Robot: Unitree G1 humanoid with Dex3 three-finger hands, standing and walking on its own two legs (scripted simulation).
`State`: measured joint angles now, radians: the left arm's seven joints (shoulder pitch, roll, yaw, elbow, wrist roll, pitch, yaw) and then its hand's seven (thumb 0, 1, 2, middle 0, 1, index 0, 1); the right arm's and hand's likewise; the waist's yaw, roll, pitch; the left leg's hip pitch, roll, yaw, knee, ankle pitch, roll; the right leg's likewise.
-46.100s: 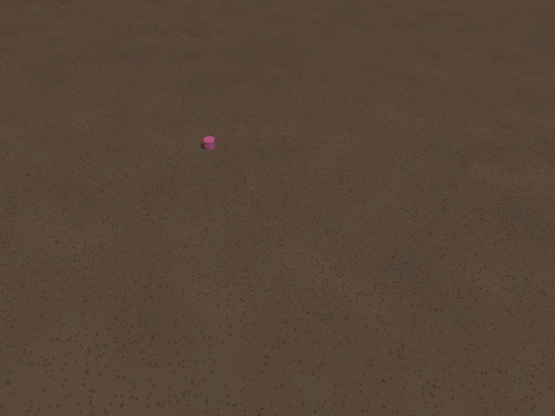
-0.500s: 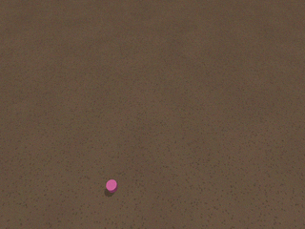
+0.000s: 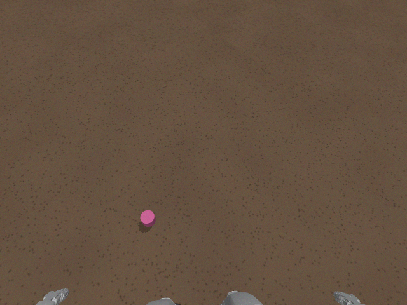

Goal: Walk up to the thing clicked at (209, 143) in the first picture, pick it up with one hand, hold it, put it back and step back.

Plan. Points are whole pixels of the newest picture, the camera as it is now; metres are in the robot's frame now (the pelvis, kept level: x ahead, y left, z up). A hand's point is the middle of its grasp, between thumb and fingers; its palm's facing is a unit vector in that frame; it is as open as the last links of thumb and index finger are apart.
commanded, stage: step back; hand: left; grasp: from above
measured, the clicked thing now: (148, 218) +0.51 +0.24 -0.74
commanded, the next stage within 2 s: none
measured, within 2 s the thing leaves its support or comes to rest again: neither
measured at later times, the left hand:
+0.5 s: hand out of the picture +0.00 +0.27 -0.15, palm faces +0.04 -0.93 -0.36, open 7.4 cm
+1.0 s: hand out of the picture -0.25 +0.24 -0.15, palm faces -0.06 -0.91 -0.40, open 7.4 cm
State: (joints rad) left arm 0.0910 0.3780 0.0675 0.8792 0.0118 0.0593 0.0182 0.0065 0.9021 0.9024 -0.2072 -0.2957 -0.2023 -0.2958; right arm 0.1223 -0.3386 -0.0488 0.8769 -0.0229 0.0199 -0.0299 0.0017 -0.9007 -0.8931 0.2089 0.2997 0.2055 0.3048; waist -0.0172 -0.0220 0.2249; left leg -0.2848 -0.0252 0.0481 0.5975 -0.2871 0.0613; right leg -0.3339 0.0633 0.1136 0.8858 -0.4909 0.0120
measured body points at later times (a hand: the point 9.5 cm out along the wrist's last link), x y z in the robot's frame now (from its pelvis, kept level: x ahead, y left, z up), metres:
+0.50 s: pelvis -0.13 +0.01 -0.01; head -0.07 +0.03 +0.43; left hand +0.00 +0.32 -0.13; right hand -0.03 -0.31 -0.12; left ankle -0.13 +0.11 -0.73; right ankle -0.03 -0.12 -0.72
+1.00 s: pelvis -0.31 -0.03 -0.01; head -0.27 -0.05 +0.43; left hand -0.24 +0.29 -0.12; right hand -0.18 -0.36 -0.12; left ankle -0.14 +0.10 -0.72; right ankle -0.33 -0.15 -0.73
